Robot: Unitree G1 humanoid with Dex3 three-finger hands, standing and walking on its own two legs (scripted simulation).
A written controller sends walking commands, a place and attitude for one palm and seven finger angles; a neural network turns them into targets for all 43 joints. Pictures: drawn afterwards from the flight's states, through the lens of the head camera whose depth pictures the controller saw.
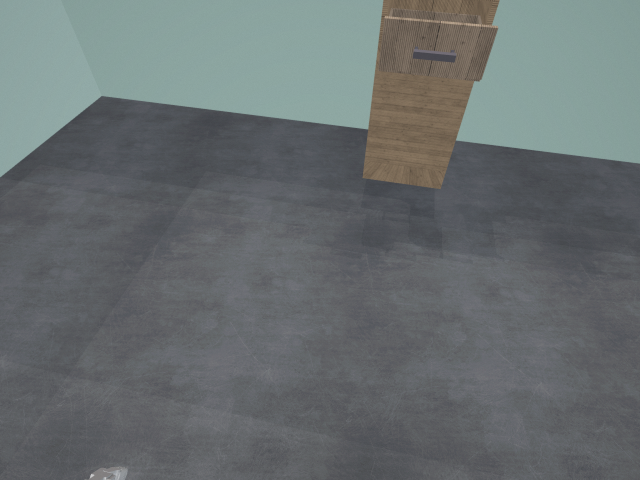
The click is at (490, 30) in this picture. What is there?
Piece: drawer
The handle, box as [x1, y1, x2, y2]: [413, 46, 455, 62]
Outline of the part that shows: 413,52 413,58 453,62 455,58 455,53 453,50 451,50 450,53 419,50 415,46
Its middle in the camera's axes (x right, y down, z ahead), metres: +0.36 -0.59 +1.23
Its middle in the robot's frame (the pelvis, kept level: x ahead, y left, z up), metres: +1.33 -0.29 -0.02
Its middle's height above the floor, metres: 0.75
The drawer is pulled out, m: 0.25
